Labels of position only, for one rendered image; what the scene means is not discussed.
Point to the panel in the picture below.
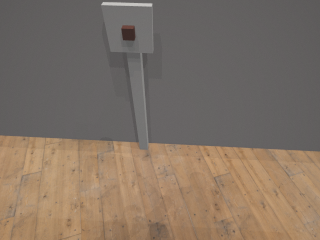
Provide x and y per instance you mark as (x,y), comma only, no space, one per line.
(139,15)

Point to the button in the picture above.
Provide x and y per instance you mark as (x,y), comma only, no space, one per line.
(128,32)

